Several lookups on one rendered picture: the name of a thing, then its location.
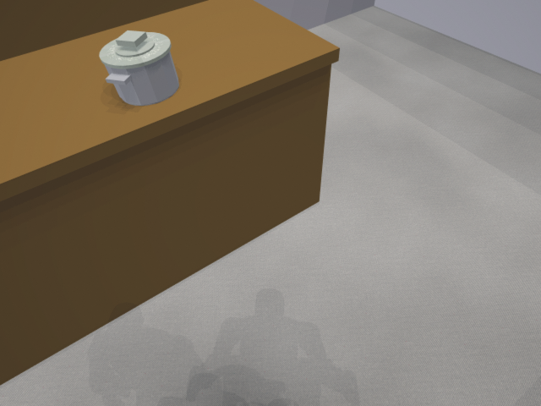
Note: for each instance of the table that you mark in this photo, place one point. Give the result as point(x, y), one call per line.
point(103, 204)

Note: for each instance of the lid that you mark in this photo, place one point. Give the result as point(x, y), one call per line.
point(152, 49)

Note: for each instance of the pot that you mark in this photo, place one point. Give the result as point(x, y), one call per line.
point(145, 85)

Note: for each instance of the knob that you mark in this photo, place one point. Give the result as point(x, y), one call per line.
point(131, 38)

